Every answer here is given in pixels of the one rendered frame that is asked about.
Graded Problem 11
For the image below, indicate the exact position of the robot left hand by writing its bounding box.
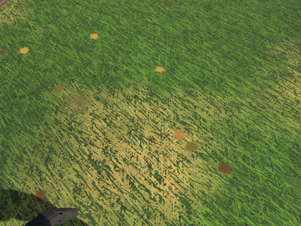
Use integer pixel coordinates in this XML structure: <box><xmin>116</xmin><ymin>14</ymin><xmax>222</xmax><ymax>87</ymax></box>
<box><xmin>24</xmin><ymin>207</ymin><xmax>78</xmax><ymax>226</ymax></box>

